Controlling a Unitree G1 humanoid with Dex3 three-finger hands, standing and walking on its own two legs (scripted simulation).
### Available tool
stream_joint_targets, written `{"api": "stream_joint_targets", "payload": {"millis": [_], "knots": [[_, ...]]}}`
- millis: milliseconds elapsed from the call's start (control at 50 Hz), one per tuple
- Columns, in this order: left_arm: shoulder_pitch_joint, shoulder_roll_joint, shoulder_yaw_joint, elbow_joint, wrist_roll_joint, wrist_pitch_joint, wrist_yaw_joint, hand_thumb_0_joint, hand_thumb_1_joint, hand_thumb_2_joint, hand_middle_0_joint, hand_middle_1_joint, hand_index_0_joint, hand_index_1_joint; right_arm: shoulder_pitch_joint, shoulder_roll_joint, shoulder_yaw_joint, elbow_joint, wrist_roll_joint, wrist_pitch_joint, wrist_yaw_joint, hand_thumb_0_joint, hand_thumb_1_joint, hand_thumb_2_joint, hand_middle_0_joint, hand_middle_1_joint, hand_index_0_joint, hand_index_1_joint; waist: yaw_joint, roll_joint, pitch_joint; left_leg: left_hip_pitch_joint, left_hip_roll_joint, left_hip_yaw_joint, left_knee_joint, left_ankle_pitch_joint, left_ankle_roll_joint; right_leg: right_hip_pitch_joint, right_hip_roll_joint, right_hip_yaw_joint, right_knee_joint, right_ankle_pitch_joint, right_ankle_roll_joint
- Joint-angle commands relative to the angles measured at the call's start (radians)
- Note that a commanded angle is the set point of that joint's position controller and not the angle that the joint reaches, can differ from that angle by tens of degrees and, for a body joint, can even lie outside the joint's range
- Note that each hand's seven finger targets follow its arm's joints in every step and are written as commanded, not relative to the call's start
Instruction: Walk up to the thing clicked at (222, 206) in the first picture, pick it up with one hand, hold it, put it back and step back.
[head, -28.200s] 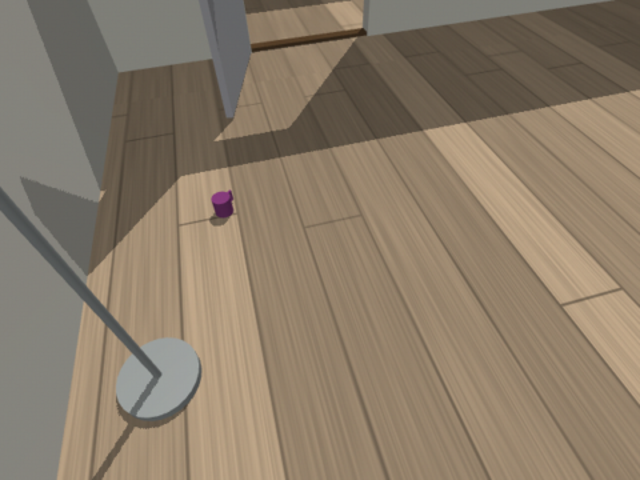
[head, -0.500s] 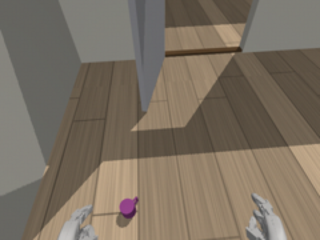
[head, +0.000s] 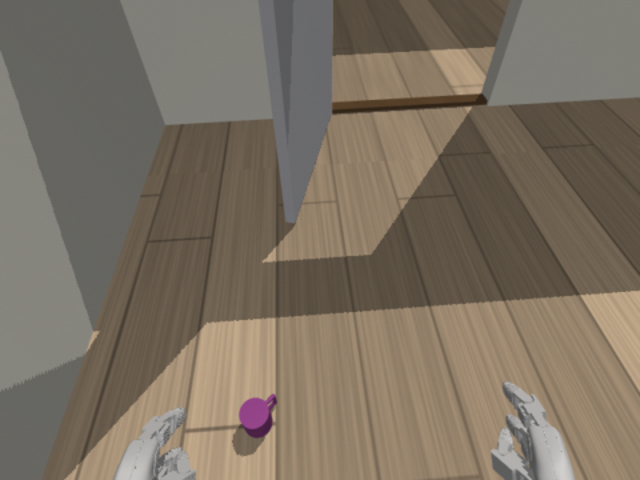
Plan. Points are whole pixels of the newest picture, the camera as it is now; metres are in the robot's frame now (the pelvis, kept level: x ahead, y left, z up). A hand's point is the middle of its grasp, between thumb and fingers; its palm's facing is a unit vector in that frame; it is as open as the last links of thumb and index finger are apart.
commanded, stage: home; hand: left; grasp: from above
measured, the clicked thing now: (260, 413) +0.43 +0.20 -0.67
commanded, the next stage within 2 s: stand in 0.68 s
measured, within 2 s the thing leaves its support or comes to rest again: neither
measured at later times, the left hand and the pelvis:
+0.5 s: hand (191, 476) +0.16 +0.18 -0.05, palm faces +0.03 -0.98 -0.20, open 7.4 cm; pelvis +0.00 +0.00 +0.00, yaw +0 degrees
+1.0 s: hand out of the picture +0.13 +0.23 -0.10, palm faces +0.01 -0.94 -0.33, open 7.4 cm; pelvis -0.01 +0.00 +0.02, yaw +0 degrees
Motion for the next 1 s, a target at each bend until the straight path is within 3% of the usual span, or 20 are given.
{"api": "stream_joint_targets", "payload": {"millis": [0, 60, 80, 140, 200, 420, 500, 540, 620, 740, 760, 780, 800, 840, 880, 920, 980], "knots": [[-0.019, 0.097, 0.067, -0.2, 0.001, -0.048, 0.009, 0.0, 0.9, 0.9, -0.2, -0.299, -0.2, -0.299, -0.065, -0.126, -0.051, -0.16, 0.005, -0.055, -0.013, 0.0, -0.9, -0.9, 0.2, 0.3, 0.2, 0.3, 0.001, 0.007, -0.087, 0.07, -0.038, 0.02, -0.179, 0.208, 0.021, 0.064, 0.044, -0.013, -0.145, 0.159, -0.028], [-0.018, 0.102, 0.069, -0.198, 0.006, -0.051, 0.011, 0.0, 0.9, 0.9, -0.2, -0.299, -0.2, -0.299, -0.062, -0.128, -0.053, -0.16, 0.005, -0.053, -0.013, 0.0, -0.9, -0.9, 0.2, 0.3, 0.2, 0.3, -0.002, 0.001, -0.103, 0.079, -0.035, 0.014, -0.174, 0.252, 0.019, 0.072, 0.046, -0.016, -0.133, 0.191, -0.029], [-0.012, 0.09, 0.057, -0.181, 0.005, -0.047, 0.01, 0.0, 0.9, 0.9, -0.2, -0.299, -0.2, -0.299, -0.065, -0.125, -0.05, -0.16, 0.006, -0.053, -0.012, 0.0, -0.9, -0.9, 0.2, 0.3, 0.2, 0.3, -0.001, -0.002, -0.065, 0.066, -0.036, 0.016, -0.175, 0.231, 0.021, 0.058, 0.045, -0.017, -0.141, 0.176, -0.027], [-0.037, 0.109, 0.078, -0.206, 0.004, -0.056, 0.013, 0.0, 0.9, 0.9, -0.2, -0.299, -0.2, -0.299, -0.062, -0.125, -0.052, -0.157, 0.004, -0.052, -0.012, 0.0, -0.9, -0.9, 0.2, 0.3, 0.2, 0.3, 0.001, 0.013, -0.089, 0.072, -0.036, 0.013, -0.178, 0.224, 0.019, 0.065, 0.046, -0.015, -0.138, 0.171, -0.028], [-0.008, 0.097, 0.069, -0.2, 0.001, -0.054, 0.01, 0.0, 0.9, 0.9, -0.2, -0.299, -0.2, -0.299, -0.055, -0.13, -0.055, -0.159, 0.005, -0.05, -0.012, 0.0, -0.9, -0.9, 0.2, 0.3, 0.2, 0.3, -0.001, 0.011, -0.114, 0.087, -0.034, 0.014, -0.168, 0.29, 0.016, 0.081, 0.046, -0.014, -0.123, 0.223, -0.03], [-0.022, 0.101, 0.07, -0.206, 0.004, -0.051, 0.012, 0.0, 0.9, 0.9, -0.2, -0.299, -0.2, -0.299, -0.061, -0.123, -0.053, -0.167, 0.005, -0.045, -0.01, 0.0, -0.9, -0.9, 0.2, 0.3, 0.2, 0.3, 0.0, 0.002, -0.073, 0.061, -0.036, 0.015, -0.174, 0.22, 0.021, 0.063, 0.044, -0.017, -0.137, 0.17, -0.027], [-0.03, 0.119, 0.08, -0.234, 0.006, -0.054, 0.015, 0.0, 0.9, 0.9, -0.2, -0.299, -0.2, -0.299, -0.052, -0.127, -0.057, -0.168, 0.007, -0.041, -0.01, 0.0, -0.9, -0.9, 0.2, 0.3, 0.2, 0.3, 0.002, 0.013, -0.106, 0.078, -0.037, 0.019, -0.163, 0.261, 0.02, 0.071, 0.043, -0.013, -0.13, 0.206, -0.029], [-0.01, 0.084, 0.052, -0.192, 0.004, -0.046, 0.011, 0.0, 0.9, 0.9, -0.2, -0.299, -0.2, -0.299, -0.057, -0.124, -0.053, -0.17, 0.006, -0.043, -0.01, 0.0, -0.9, -0.9, 0.2, 0.3, 0.2, 0.3, -0.011, -0.012, -0.079, 0.065, -0.036, 0.018, -0.162, 0.24, 0.022, 0.06, 0.044, -0.015, -0.136, 0.188, -0.027], [-0.024, 0.107, 0.071, -0.218, 0.006, -0.051, 0.013, 0.0, 0.9, 0.9, -0.2, -0.299, -0.2, -0.299, -0.062, -0.127, -0.054, -0.17, 0.007, -0.043, -0.009, 0.0, -0.9, -0.9, 0.2, 0.3, 0.2, 0.3, 0.001, 0.005, -0.071, 0.058, -0.03, 0.005, -0.181, 0.211, 0.018, 0.054, 0.046, -0.02, -0.129, 0.158, -0.029], [-0.026, 0.098, 0.067, -0.208, 0.003, -0.05, 0.013, 0.0, 0.9, 0.9, -0.2, -0.299, -0.2, -0.299, -0.063, -0.128, -0.053, -0.172, 0.007, -0.042, -0.008, 0.0, -0.9, -0.9, 0.2, 0.3, 0.2, 0.3, 0.001, 0.027, -0.079, 0.061, -0.029, -0.002, -0.186, 0.2, 0.014, 0.044, 0.047, -0.018, -0.126, 0.15, -0.029], [-0.307, 0.178, 0.064, 0.143, 0.111, -0.263, 0.05, 0.0, 0.9, 0.9, -0.2, -0.299, -0.2, -0.299, -0.122, -0.249, -0.094, 0.073, -0.126, 0.067, 0.052, 0.0, -0.9, -0.9, 0.2, 0.3, 0.2, 0.3, 0.068, -0.039, 0.153, 0.095, 0.024, -0.042, -0.281, 0.365, 0.068, 0.2, -0.015, 0.049, -0.138, 0.141, -0.07], [-0.195, 0.185, 0.082, 0.314, 0.117, -0.333, 0.045, 0.0, 0.9, 0.9, -0.2, -0.3, -0.2, -0.301, -0.127, -0.266, -0.109, 0.08, -0.121, 0.109, 0.082, 0.0, -0.9, -0.9, 0.2, 0.3, 0.2, 0.3, 0.079, -0.086, 0.063, 0.163, 0.017, -0.022, -0.261, 0.397, 0.083, 0.238, -0.033, 0.106, -0.179, 0.161, -0.097], [-0.182, 0.193, 0.076, 0.368, 0.122, -0.365, 0.038, 0.0, 0.9, 0.9, -0.2, -0.3, -0.2, -0.301, -0.107, -0.27, -0.115, 0.057, -0.125, 0.131, 0.1, 0.0, -0.9, -0.9, 0.2, 0.3, 0.2, 0.3, 0.058, -0.078, 0.046, 0.178, 0.005, -0.031, -0.252, 0.376, 0.082, 0.234, -0.03, 0.121, -0.194, 0.179, -0.113], [-0.22, 0.215, 0.068, 0.454, 0.121, -0.408, 0.03, 0.0, 0.9, 0.9, -0.2, -0.3, -0.2, -0.301, -0.111, -0.239, -0.111, 0.098, -0.082, 0.146, 0.135, 0.0, -0.9, -0.9, 0.2, 0.3, 0.2, 0.3, 0.058, -0.063, 0.002, 0.249, -0.013, -0.009, -0.267, 0.357, 0.077, 0.296, -0.064, 0.148, -0.201, 0.274, -0.104], [-0.273, 0.208, 0.069, 0.546, 0.104, -0.415, 0.023, 0.0, 0.9, 0.9, -0.2, -0.3, -0.2, -0.301, -0.12, -0.217, -0.107, 0.129, -0.054, 0.157, 0.157, 0.0, -0.9, -0.9, 0.2, 0.3, 0.2, 0.3, 0.061, -0.098, 0.022, 0.278, -0.022, 0.0, -0.292, 0.316, 0.068, 0.29, -0.07, 0.143, -0.25, 0.232, -0.094], [-0.289, 0.201, 0.066, 0.633, 0.098, -0.428, 0.027, 0.0, 0.9, 0.9, -0.2, -0.3, -0.2, -0.301, -0.133, -0.218, -0.115, 0.169, -0.05, 0.166, 0.166, 0.0, -0.9, -0.9, 0.2, 0.3, 0.2, 0.3, 0.069, -0.07, 0.025, 0.307, -0.003, -0.027, -0.341, 0.316, 0.072, 0.311, -0.062, 0.113, -0.265, 0.227, -0.075], [-0.325, 0.19, 0.066, 0.745, 0.096, -0.447, 0.027, 0.0, 0.9, 0.9, -0.2, -0.3, -0.2, -0.301, -0.132, -0.227, -0.115, 0.216, -0.059, 0.184, 0.163, 0.0, -0.9, -0.9, 0.2, 0.3, 0.2, 0.3, 0.056, -0.006, 0.078, 0.327, 0.022, -0.058, -0.437, 0.264, 0.074, 0.315, -0.047, 0.095, -0.303, 0.196, -0.054]]}}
